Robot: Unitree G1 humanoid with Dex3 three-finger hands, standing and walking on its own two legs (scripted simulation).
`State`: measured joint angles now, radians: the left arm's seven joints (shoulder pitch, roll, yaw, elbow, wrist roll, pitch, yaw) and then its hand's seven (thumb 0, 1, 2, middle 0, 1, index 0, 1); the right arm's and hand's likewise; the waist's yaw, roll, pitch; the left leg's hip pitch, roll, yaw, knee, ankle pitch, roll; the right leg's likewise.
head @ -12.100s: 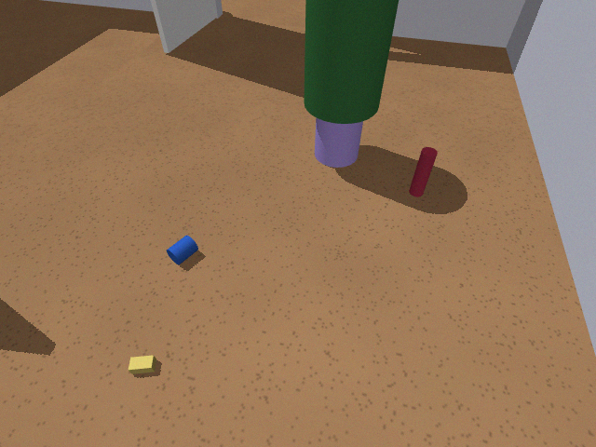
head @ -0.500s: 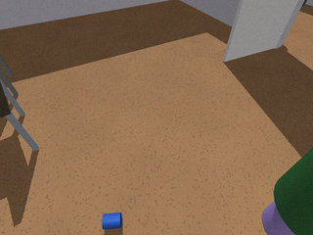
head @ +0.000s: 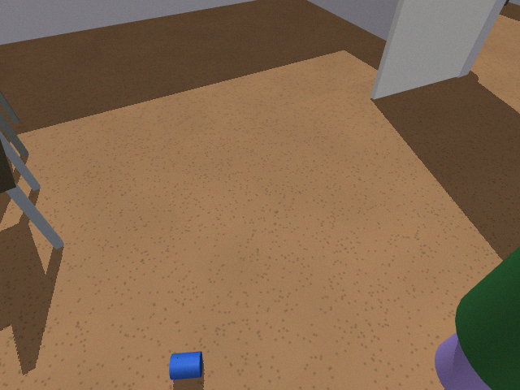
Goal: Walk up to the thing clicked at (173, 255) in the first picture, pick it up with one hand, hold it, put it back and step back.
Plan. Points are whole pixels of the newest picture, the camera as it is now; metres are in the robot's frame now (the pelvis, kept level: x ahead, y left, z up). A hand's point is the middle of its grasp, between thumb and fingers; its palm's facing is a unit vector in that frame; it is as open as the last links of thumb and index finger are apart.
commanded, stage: stand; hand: left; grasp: from above
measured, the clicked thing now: (186, 365) +0.37 +0.26 -0.74
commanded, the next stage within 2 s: rise first in 0.10 s
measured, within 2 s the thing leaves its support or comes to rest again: neither
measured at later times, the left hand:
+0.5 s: hand out of the picture +0.15 +0.25 -0.17, palm faces -0.04 -0.93 -0.35, open 10.0 cm
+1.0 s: hand out of the picture +0.12 +0.27 -0.25, palm faces -0.18 -0.86 -0.48, open 14.0 cm
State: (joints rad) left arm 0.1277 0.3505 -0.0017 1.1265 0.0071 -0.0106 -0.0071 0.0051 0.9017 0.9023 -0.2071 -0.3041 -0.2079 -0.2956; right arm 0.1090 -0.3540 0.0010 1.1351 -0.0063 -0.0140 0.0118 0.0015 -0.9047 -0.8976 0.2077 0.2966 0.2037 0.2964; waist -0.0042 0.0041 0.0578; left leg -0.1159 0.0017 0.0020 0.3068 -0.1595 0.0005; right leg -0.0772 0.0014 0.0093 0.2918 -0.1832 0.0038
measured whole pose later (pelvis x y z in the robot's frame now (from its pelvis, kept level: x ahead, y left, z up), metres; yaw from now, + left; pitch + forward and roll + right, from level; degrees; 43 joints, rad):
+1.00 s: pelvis -0.02 +0.00 -0.11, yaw +0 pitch +20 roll -2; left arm 0.25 0.35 0.15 0.48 0.26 0.16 -0.02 0.00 -0.52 0.97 -0.10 -1.06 -0.10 -1.05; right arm 0.18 -0.24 -0.03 0.54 0.01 -0.13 -0.01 0.01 -0.91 -0.90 0.21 0.30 0.20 0.30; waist -0.03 0.00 -0.13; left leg -1.04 0.01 -0.03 1.23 -0.54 0.00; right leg -0.98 0.02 -0.02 1.19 -0.57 0.00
